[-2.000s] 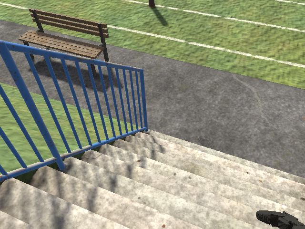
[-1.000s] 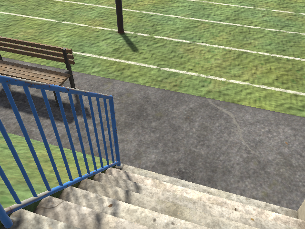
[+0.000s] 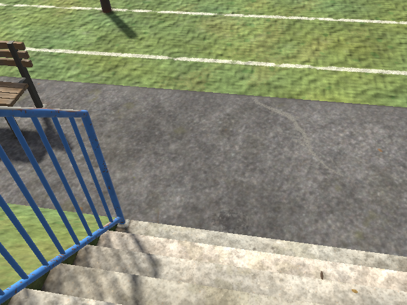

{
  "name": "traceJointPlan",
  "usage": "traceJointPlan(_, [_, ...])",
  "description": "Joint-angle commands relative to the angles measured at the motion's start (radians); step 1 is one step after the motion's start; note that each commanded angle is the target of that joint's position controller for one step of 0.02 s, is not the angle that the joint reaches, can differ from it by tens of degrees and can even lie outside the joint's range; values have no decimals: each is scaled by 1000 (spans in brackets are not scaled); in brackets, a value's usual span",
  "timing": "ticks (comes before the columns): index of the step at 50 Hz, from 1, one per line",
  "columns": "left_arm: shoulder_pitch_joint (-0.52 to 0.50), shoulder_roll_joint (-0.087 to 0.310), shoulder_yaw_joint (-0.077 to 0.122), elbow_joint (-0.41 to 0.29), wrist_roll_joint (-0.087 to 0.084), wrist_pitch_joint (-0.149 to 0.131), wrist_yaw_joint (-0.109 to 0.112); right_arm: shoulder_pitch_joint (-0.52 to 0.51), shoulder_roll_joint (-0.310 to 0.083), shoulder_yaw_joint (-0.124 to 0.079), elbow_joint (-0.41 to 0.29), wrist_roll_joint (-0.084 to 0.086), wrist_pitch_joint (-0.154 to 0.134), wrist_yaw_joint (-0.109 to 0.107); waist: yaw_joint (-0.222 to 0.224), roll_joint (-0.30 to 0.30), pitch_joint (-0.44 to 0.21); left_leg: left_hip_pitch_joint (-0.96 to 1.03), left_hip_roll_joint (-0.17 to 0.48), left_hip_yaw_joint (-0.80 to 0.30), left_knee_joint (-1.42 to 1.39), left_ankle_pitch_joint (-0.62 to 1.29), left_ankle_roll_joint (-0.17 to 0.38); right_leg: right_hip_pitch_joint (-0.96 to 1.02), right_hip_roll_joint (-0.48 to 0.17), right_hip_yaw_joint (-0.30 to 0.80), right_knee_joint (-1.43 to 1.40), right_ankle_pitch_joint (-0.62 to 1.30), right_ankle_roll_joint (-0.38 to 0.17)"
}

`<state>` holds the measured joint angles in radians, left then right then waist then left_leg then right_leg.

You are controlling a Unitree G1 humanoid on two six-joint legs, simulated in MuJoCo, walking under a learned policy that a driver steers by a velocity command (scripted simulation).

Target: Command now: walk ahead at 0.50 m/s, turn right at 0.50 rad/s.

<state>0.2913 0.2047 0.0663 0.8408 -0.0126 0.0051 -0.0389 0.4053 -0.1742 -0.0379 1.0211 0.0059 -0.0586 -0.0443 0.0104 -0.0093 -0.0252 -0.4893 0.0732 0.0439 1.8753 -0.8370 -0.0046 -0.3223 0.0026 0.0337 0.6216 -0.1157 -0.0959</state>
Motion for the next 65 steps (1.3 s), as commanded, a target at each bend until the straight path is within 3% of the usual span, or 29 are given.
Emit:
traceJointPlan(1, [448, 53, -7, 120, 25, -5, -9, -37, -100, -28, -168, 14, -55, 16, 95, -349, 4, -792, -71, -70, 326, 87, 22, 627, -193, 302, 22, 1058, -207])
traceJointPlan(2, [398, 64, -6, 119, 19, -1, -8, -86, -90, -25, -195, 29, -42, 11, 53, -45, -11, -787, -29, -89, 198, 210, 45, 515, -189, 358, 34, 745, -202])
traceJointPlan(3, [310, 194, 34, 85, 18, 1, -6, -143, -34, -12, -263, 34, -31, -3, 1, 43, -43, -780, -24, -109, 157, 234, 35, 395, -281, 631, -42, 417, -302])
traceJointPlan(5, [193, 138, 12, 51, 53, -38, 21, -246, -48, -1, -305, 51, -11, -9, -47, 11, 3, -784, 39, -256, -259, 491, 2, 200, -354, 795, -67, 263, -302])
traceJointPlan(7, [50, 53, -25, -5, 18, -35, 92, -278, -53, -15, -329, -30, 21, -32, -107, 82, 58, -415, -2, -185, -692, 786, -70, -162, -125, 512, -37, 287, -194])
traceJointPlan(9, [170, 62, -20, 52, -4, -53, 114, -147, -112, -38, -259, -25, 3, 11, -97, -53, 1, -239, -32, -195, -763, 1274, -42, -171, -31, 409, 71, 173, -143])
traceJointPlan(11, [210, 22, -31, 51, -49, -68, 146, -326, -98, -23, -334, -33, -11, 25, -46, 62, 78, -130, -72, -173, -1146, 1487, -34, -253, 55, 340, 134, -120, -103])
traceJointPlan(13, [237, 14, -27, 72, -39, -55, 139, -427, -13, -8, -407, -25, 2, 31, 25, 20, 84, 69, -120, -134, -1296, 1488, -50, -324, 95, 344, 154, -232, -97])
traceJointPlan(18, [220, 7, -12, 59, -29, -22, 106, -91, -124, -48, -331, -21, 1, 68, -41, -98, 32, 27, -70, -234, -1270, 1224, -9, 22, 102, 506, 574, -1, -126])
traceJointPlan(20, [150, -25, -19, 92, -29, -11, 108, 147, -140, -77, -234, 11, -19, 68, -159, -32, 28, 492, 12, -130, -1603, 1418, 12, -185, 184, 422, 905, 103, -74])
traceJointPlan(21, [124, -53, -23, 86, -31, -23, 78, 446, -109, -68, -136, 1, -13, 74, -247, 114, -26, 856, 151, -226, -1497, 1645, 94, -544, 313, 310, 1438, -430, -17])
traceJointPlan(22, [354, -91, -30, 53, -37, -35, 59, 362, -104, -36, -131, 11, -17, 102, -56, 384, -73, 1026, 250, -393, -1134, 1956, 212, -845, 321, 322, 1635, -798, 17])
traceJointPlan(23, [339, -55, -34, 19, -43, -42, 48, 313, -98, -31, -127, 24, -9, 108, -47, 416, -69, 998, 300, -406, -1134, 1928, 242, -980, 235, 291, 1620, -748, 21])
traceJointPlan(25, [165, 19, -16, -29, -53, -13, 62, 232, -61, -6, -123, -17, -8, 137, -34, 4, -34, 652, 289, -394, -1270, 1330, 277, -921, 107, 179, 1546, -531, 13])
traceJointPlan(26, [96, -25, -35, -94, -80, 10, 75, 201, -194, -36, -75, -22, -5, 125, 8, 108, 37, 442, 421, -667, -1416, 940, 372, -923, 27, 161, 1474, -476, 35])
traceJointPlan(27, [-24, 16, -26, -121, -61, 39, 91, 135, -78, 3, -102, -50, -11, 99, 2, -33, 128, 276, 356, -604, -1431, 675, 287, -961, -2, 284, 1311, -250, 27])
traceJointPlan(31, [75, -45, -32, -91, 11, 45, 73, 38, -102, 36, -79, -58, -18, 11, 95, 69, 142, -135, 153, -290, -1409, 848, 176, -494, -6, 173, 816, 336, 83])
traceJointPlan(35, [-118, 8, -11, -156, -29, 19, 34, 260, -91, 26, -8, -5, -27, -8, -41, 122, 153, 319, 171, -291, -1277, 673, 126, -804, -15, 272, 477, 492, 33])
traceJointPlan(38, [-222, -13, -17, -203, 15, 1, -19, 220, -74, 32, -32, -14, -14, -40, -69, 74, 156, 101, 117, -101, -1206, 451, 100, -430, 12, 145, 130, 839, 48])
traceJointPlan(42, [-316, -19, -24, -247, -42, 20, -42, 220, -73, 18, -49, -2, 17, -15, -165, 107, 236, 149, 128, -33, -1098, 448, 104, -324, -30, 69, -98, 687, 64])
traceJointPlan(45, [-201, 42, -6, -179, -54, 15, -24, 143, -138, -17, -55, -4, 13, 2, -111, 91, 199, 306, 165, -78, -836, 585, 87, -263, -109, 71, -298, 550, 16])
traceJointPlan(47, [188, 117, 43, -11, -9, 4, -4, 120, -153, -27, -32, 0, 4, 8, 71, 9, 38, 113, 104, 5, -384, 915, 75, 328, 16, -96, -304, 579, -1])
traceJointPlan(48, [400, 181, 54, 72, 7, 5, 2, 102, -148, -37, -43, -11, -11, 12, 151, -247, 24, -193, -51, 76, 191, 193, 1, 608, -84, 16, -250, 872, -86])
traceJointPlan(49, [351, 200, 18, 64, 12, -1, -5, 270, -47, -16, -70, -22, -28, 44, 34, -393, -104, -520, -51, -64, 326, -139, -16, 848, -180, 129, 177, 1132, -166])
traceJointPlan(51, [280, 183, 12, 42, -15, 23, -8, 184, -139, -25, -150, 26, -23, 43, 72, -118, -307, -482, 11, -151, 180, -26, -26, 703, -306, 311, 37, 594, -279])
traceJointPlan(52, [189, 229, 30, 57, -15, 15, -7, 125, -81, -16, -203, 72, -3, 19, -2, 3, -242, -498, 36, -143, -15, 249, 1, 442, -392, 464, -110, -10, -293])
traceJointPlan(53, [69, 130, -4, 29, 0, -1, 0, 8, -79, -21, -205, 74, 24, -15, -20, 75, -94, -485, 34, -157, -120, 459, 20, 186, -367, 528, -182, -209, -224])
traceJointPlan(57, [96, 77, -41, 95, 48, -46, 41, 68, -65, -39, -199, 27, 77, -28, -75, -53, -12, -311, -27, -231, -428, 679, -31, -126, -264, 340, -88, 64, -174])
traceJointPlan(65, [110, 62, -48, 93, 14, -70, 111, -86, -85, -34, -303, -15, 76, 45, -76, -76, 66, -179, -93, -260, -933, 1405, -24, -235, -154, 123, 128, -187, -83])
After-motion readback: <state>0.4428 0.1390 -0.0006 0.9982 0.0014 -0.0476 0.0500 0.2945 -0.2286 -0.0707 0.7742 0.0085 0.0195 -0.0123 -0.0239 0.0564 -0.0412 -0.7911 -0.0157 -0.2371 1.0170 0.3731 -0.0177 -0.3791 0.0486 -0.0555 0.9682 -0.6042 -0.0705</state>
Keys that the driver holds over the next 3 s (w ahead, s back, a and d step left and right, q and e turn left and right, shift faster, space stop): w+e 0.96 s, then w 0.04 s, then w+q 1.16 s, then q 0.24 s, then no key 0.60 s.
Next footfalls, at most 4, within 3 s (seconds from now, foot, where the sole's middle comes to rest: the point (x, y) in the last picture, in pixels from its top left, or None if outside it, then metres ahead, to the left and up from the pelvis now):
0.40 left None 0.32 0.09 -0.99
0.96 right None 0.48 -0.31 -1.20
1.52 left None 0.75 -0.20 -1.40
1.94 right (316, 300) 0.91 -0.50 -1.61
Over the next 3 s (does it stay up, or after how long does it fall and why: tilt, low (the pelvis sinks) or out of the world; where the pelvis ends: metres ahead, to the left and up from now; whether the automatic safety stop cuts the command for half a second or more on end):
stays up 1.17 -0.34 -1.05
